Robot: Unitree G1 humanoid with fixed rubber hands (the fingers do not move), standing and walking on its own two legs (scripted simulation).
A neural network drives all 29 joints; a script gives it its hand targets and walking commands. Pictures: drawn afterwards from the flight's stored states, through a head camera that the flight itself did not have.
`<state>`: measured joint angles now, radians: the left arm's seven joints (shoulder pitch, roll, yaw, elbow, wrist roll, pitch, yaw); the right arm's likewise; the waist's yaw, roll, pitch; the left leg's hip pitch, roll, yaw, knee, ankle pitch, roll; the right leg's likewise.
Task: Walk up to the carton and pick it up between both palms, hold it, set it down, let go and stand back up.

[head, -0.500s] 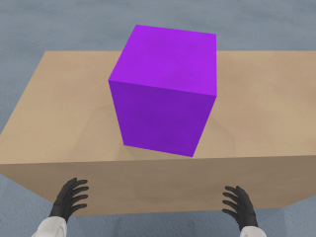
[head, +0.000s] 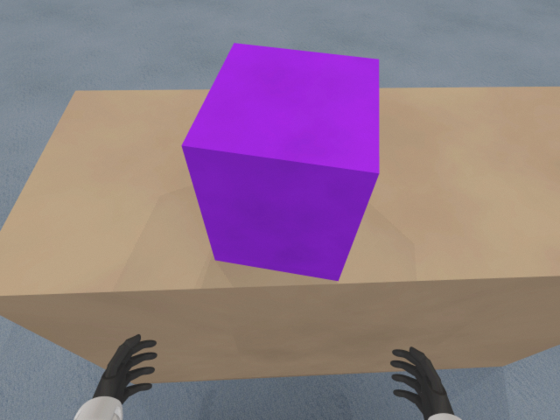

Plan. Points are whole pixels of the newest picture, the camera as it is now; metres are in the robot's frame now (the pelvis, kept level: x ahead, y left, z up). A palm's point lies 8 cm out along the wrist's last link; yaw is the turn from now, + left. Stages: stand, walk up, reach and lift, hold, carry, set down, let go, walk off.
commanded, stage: let go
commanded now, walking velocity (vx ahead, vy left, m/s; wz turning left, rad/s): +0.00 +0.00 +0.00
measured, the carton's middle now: (289, 169) +0.42 +0.01 +0.11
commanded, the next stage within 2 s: stand in 0.36 s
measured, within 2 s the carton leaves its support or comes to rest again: neither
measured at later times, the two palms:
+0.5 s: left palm (112, 406) +0.14 +0.26 -0.08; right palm (450, 418) +0.12 -0.22 -0.10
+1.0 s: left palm out of the picture +0.12 +0.28 -0.10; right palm out of the picture +0.11 -0.25 -0.12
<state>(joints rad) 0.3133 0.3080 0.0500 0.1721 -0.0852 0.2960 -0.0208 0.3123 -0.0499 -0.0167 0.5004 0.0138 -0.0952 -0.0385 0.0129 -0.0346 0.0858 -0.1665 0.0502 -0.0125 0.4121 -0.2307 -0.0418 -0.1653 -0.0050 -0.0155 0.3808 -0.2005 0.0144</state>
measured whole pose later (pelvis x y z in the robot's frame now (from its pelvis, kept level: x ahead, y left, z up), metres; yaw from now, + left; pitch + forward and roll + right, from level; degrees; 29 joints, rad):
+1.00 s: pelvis +0.02 +0.01 +0.00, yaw +0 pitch -1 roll -1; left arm 0.24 0.28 0.04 0.74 0.02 -0.01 -0.01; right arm 0.22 -0.26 -0.03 0.85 -0.04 -0.04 0.02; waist 0.01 0.01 0.04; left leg -0.17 0.04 -0.01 0.47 -0.29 -0.03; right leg -0.17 -0.02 -0.02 0.44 -0.26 0.01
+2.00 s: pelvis +0.00 +0.01 +0.00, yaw +0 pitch -2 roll -1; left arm 0.22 0.28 0.04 0.91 0.02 -0.02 -0.01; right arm 0.22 -0.27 -0.03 1.00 -0.04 -0.04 0.01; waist 0.01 0.02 0.03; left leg -0.17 0.04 -0.01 0.46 -0.26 -0.03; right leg -0.16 -0.02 -0.02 0.42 -0.22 0.01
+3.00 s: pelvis -0.02 +0.01 +0.00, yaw +0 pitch -2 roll -1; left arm 0.21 0.28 0.04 0.97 0.02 -0.02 -0.01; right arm 0.22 -0.27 -0.03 1.03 -0.04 -0.04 0.01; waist 0.01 0.03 0.03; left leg -0.17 0.04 -0.01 0.43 -0.22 -0.03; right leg -0.16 -0.02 -0.02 0.39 -0.19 0.01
